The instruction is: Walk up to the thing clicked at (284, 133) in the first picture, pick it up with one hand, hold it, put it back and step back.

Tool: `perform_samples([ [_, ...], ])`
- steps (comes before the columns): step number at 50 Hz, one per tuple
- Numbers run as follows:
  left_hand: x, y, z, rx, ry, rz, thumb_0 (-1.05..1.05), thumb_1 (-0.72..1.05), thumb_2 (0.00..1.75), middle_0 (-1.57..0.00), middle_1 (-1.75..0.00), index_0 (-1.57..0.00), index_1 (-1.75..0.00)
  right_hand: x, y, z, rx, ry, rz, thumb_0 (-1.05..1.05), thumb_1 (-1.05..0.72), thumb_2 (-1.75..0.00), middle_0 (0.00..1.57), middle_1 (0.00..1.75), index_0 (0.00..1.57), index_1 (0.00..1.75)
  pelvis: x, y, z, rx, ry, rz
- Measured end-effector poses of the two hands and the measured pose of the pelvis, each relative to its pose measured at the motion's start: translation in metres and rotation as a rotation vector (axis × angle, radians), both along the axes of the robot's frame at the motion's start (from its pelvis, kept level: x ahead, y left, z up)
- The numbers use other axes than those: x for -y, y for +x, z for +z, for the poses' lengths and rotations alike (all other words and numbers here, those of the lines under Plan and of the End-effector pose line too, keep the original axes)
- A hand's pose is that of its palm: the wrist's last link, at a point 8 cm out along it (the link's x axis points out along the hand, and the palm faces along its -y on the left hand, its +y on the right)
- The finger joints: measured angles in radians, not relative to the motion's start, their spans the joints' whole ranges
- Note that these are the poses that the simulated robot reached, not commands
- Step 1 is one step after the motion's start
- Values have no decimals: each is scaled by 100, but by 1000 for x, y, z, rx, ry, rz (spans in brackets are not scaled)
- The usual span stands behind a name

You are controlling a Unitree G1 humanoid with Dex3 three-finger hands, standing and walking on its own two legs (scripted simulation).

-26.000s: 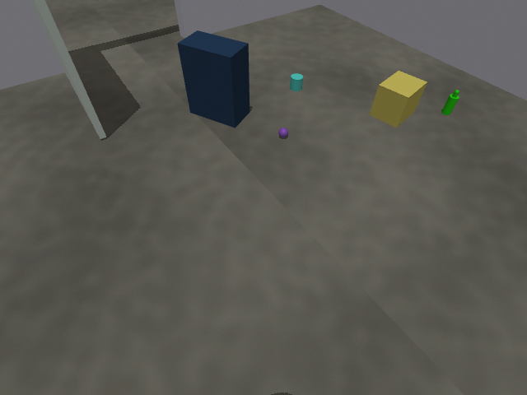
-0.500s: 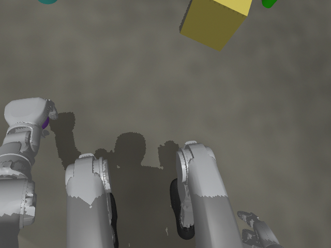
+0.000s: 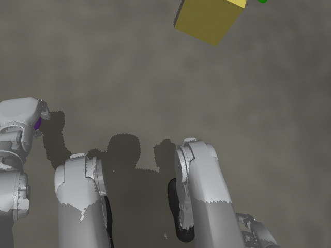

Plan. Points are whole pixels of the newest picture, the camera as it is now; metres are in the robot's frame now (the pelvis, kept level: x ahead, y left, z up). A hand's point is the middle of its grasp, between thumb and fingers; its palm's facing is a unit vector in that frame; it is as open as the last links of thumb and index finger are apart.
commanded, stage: lower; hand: left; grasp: from above
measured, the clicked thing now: (28, 120) +0.43 +0.30 -0.19
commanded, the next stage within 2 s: rest in 0.18 s
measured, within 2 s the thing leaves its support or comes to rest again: rests again in 1.06 s
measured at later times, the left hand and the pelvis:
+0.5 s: hand (41, 128) +0.42 +0.28 -0.24, palm faces -0.46 -0.09 -0.88, open 6.4 cm; pelvis +0.01 +0.00 -0.03, yaw -2 degrees
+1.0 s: hand (45, 130) +0.42 +0.29 -0.27, palm faces -0.47 -0.12 -0.88, open 6.2 cm; pelvis +0.01 +0.01 -0.05, yaw -5 degrees
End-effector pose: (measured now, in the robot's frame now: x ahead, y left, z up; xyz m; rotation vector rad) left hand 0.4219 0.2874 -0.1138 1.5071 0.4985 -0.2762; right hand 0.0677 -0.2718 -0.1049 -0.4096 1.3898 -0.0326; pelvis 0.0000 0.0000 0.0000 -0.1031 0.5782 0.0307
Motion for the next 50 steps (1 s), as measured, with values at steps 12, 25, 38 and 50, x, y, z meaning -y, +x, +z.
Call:
perform_samples([
  [12, 2, -1, -36, -8, -27, -12, -8, 34, 35, -76, -42, -104, -48, 1, -1, -7, -23, -13, 44, 0, -91, -89, 20, 30, 21, 30, 0, 3, -16, 16, -12, -8],
  [25, 3, 7, -65, 9, -32, 16, -8, 34, 36, -76, -41, -102, -47, -1, -8, -19, -74, 11, 76, 0, -90, -89, 20, 30, 21, 30, -1, 9, -31, 25, -27, -25],
  [38, 2, 8, -87, -6, -56, 22, -8, 35, 35, -74, -41, -104, -47, -3, -12, -21, -94, 20, 128, 0, -90, -89, 20, 30, 21, 30, -2, 10, -42, 56, -46, -37],
  [50, -2, 9, -101, 4, -55, 21, -8, 36, 35, -74, -41, -104, -47, -5, -17, -18, -114, 21, 165, 0, -90, -89, 20, 30, 21, 30, -5, 11, -49, 79, -66, -46],
])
